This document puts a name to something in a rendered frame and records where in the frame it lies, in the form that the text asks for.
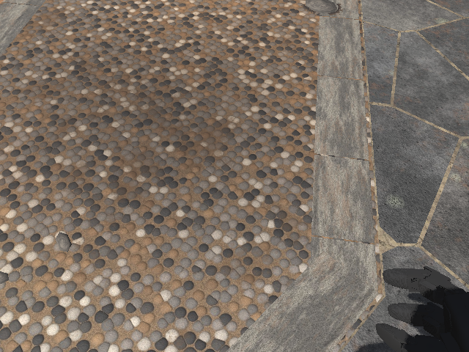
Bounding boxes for robot right hand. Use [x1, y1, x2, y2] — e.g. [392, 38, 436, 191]
[376, 266, 469, 352]

